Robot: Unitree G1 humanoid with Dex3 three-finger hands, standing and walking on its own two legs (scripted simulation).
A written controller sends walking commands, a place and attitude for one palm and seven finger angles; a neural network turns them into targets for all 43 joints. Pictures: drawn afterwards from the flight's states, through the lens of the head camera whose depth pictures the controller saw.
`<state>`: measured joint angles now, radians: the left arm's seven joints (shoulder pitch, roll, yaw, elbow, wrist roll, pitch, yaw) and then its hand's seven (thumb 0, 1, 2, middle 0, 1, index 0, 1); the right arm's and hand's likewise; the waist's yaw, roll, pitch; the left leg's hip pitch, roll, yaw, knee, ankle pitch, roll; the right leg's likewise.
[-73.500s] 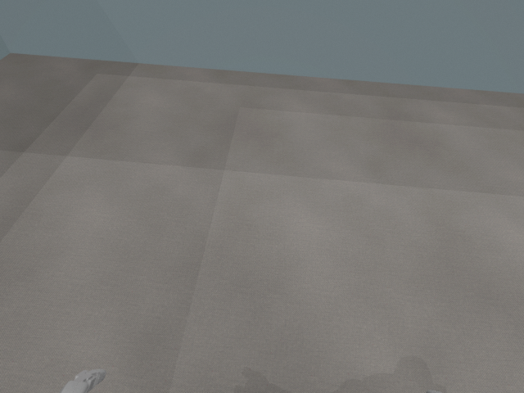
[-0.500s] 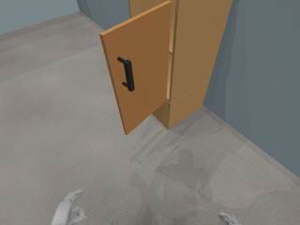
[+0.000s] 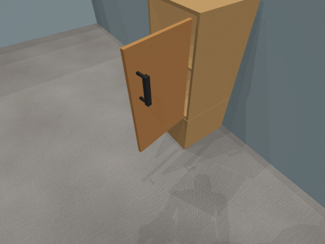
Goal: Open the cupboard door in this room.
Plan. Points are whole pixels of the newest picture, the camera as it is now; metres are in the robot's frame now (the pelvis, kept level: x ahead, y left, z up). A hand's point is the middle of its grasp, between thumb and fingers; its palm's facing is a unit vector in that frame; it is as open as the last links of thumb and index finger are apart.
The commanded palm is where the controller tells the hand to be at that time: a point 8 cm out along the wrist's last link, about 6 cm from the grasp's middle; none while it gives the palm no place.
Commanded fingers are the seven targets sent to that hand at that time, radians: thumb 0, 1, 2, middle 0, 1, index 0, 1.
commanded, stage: let the arm hang, fingers relaxed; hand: left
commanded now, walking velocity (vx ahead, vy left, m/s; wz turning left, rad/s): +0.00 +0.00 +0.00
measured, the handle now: (143, 89) +0.65 +0.11 +0.00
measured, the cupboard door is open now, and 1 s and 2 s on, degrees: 100 100 100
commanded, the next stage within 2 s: look to check the result in 0.40 s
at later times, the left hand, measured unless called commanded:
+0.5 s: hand out of the picture -0.02 +0.17 -0.18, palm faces +0.02 -0.99 -0.15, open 7.4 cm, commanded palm none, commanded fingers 0.00 0.90 0.90 -0.20 -0.30 -0.20 -0.30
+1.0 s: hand out of the picture +0.01 +0.18 -0.18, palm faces +0.01 -0.98 -0.19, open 7.3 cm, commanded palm none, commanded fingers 0.00 0.90 0.90 -0.20 -0.30 -0.20 -0.30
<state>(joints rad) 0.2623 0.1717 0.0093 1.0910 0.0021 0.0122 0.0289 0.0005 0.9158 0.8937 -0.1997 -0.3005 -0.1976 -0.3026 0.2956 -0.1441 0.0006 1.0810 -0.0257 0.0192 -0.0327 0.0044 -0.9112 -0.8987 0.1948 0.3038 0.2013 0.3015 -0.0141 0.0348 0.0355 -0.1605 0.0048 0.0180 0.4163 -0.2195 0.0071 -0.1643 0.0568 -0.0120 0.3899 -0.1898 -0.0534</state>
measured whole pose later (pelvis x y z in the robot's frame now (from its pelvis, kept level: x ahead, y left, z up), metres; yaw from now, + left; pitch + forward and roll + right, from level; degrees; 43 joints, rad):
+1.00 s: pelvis +0.01 +0.02 +0.00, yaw -1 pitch -1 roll +0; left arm 0.27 0.13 0.00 1.15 0.00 -0.01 0.04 0.01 0.92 0.89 -0.20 -0.30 -0.20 -0.30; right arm 0.29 -0.12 0.00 1.13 -0.02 0.00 -0.04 0.00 -0.91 -0.90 0.20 0.30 0.20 0.30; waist -0.01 0.01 0.04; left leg -0.15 -0.02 0.04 0.39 -0.23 0.03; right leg -0.18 0.03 0.01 0.41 -0.22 -0.03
